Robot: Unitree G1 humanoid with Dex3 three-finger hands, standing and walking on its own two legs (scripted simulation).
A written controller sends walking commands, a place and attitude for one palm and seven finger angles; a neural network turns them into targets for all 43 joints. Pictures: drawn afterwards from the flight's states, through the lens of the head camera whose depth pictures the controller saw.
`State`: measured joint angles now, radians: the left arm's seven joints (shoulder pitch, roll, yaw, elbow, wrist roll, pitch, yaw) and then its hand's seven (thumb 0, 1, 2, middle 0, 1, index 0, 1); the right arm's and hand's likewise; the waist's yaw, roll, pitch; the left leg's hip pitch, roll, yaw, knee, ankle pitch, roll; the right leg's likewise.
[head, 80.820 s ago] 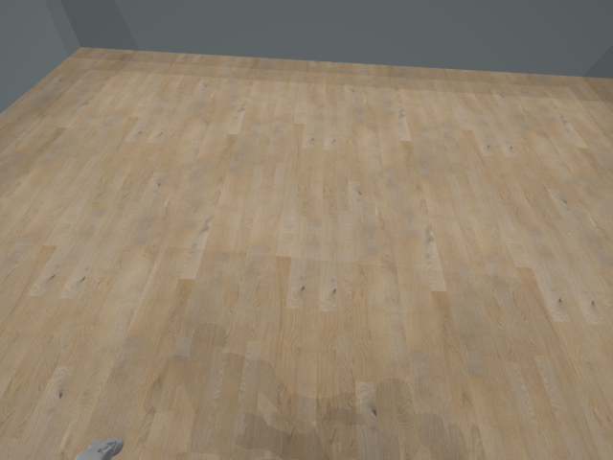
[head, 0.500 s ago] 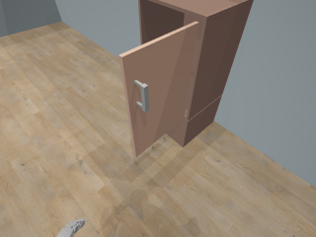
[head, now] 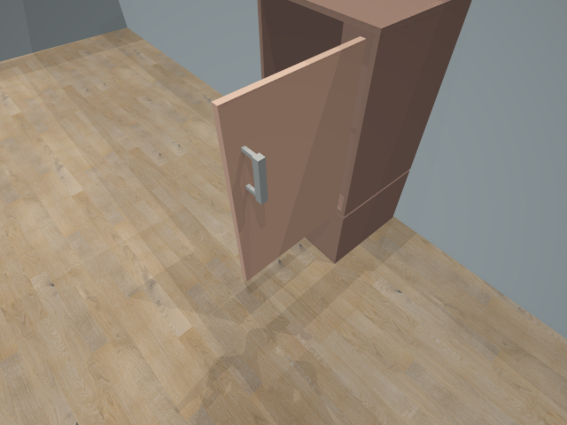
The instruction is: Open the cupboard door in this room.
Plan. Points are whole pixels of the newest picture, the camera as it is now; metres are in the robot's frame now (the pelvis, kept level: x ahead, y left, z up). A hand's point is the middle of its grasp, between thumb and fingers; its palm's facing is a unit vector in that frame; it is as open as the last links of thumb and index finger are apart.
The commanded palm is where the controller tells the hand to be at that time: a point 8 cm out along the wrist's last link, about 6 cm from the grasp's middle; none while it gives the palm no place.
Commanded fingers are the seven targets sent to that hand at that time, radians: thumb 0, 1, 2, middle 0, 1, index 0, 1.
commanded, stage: let the arm hang, fingers relaxed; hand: left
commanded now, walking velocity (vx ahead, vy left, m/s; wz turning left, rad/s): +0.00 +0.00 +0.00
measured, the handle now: (254, 175) +0.58 +0.10 -0.01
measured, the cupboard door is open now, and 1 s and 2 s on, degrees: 92 92 92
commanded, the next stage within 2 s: look to check the result in 0.36 s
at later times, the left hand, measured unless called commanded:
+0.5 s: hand out of the picture +0.00 +0.16 -0.17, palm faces +0.04 -0.98 -0.20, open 7.3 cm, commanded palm none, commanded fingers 0.00 0.90 0.90 -0.20 -0.30 -0.20 -0.30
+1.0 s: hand out of the picture +0.02 +0.17 -0.17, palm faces +0.03 -0.98 -0.20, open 7.4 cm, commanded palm none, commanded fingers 0.00 0.90 0.90 -0.20 -0.30 -0.20 -0.30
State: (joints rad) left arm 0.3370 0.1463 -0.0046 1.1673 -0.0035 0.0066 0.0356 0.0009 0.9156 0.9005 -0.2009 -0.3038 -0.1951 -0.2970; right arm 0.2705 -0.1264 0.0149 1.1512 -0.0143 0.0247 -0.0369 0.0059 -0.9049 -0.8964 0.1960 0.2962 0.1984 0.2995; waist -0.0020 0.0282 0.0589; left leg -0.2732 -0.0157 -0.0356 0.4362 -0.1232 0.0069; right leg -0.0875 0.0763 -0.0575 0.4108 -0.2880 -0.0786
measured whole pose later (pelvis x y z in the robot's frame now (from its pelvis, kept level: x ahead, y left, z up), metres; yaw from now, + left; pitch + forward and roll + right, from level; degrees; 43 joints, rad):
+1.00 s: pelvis +0.03 +0.00 +0.00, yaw -1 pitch -2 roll +0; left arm 0.29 0.14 0.00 1.14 0.00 -0.01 0.04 0.00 0.91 0.90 -0.20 -0.30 -0.20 -0.30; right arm 0.23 -0.16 0.01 1.15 -0.01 0.01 -0.04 0.00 -0.90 -0.90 0.20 0.30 0.20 0.30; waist 0.00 0.00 0.06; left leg -0.22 -0.03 -0.02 0.41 -0.16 0.01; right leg -0.03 0.06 -0.04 0.37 -0.31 -0.07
